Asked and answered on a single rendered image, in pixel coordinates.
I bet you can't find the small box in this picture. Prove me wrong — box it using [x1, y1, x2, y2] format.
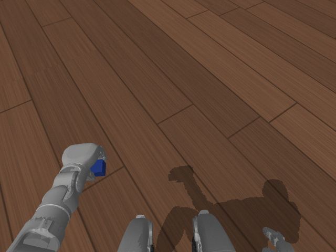
[90, 159, 106, 177]

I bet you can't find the left robot hand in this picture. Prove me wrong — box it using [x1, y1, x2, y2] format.
[62, 143, 108, 181]

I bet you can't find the left robot arm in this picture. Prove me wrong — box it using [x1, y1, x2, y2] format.
[6, 163, 88, 252]

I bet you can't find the right robot hand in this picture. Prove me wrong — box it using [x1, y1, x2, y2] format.
[262, 227, 295, 252]

